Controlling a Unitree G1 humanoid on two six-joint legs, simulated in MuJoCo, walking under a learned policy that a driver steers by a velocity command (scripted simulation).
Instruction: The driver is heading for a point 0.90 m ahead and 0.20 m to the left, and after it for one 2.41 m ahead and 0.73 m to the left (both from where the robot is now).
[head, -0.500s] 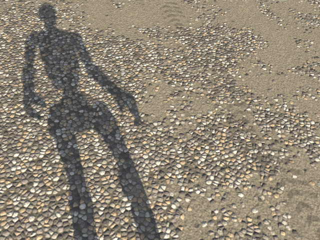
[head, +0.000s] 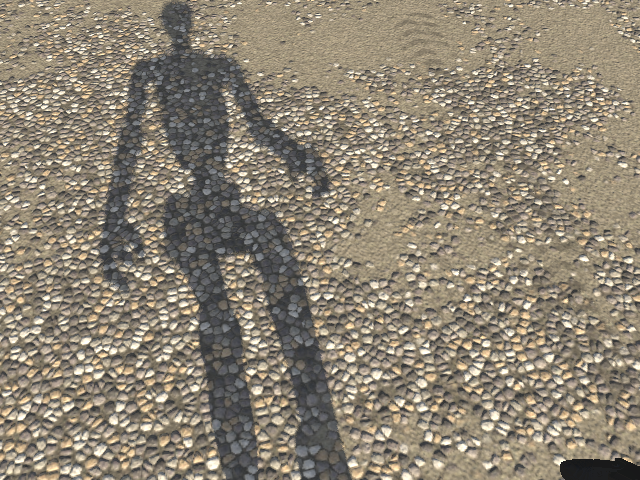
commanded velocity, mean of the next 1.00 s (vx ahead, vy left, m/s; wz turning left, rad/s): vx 0.26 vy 0.00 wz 0.15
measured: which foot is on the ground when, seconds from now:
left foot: up 0.00-0.02, down 0.04-0.54, up 0.56-0.96, down 0.98-1.00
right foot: down 0.00-0.06, up 0.08-0.52, down 0.54-0.98, up 1.00-1.00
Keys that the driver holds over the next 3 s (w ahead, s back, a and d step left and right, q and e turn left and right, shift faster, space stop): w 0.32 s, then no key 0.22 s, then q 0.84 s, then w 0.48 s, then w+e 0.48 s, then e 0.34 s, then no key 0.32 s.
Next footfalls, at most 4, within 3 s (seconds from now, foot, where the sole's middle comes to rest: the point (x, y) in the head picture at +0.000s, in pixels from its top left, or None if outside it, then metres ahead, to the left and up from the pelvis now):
0.04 left None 0.18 0.12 -0.77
0.54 right None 0.47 -0.10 -0.77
0.98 left None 0.39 0.14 -0.77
1.48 right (391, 477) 0.48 -0.06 -0.77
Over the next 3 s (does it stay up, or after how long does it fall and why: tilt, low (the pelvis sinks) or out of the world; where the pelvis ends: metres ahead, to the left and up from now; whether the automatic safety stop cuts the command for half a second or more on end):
stays up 0.89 0.33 0.00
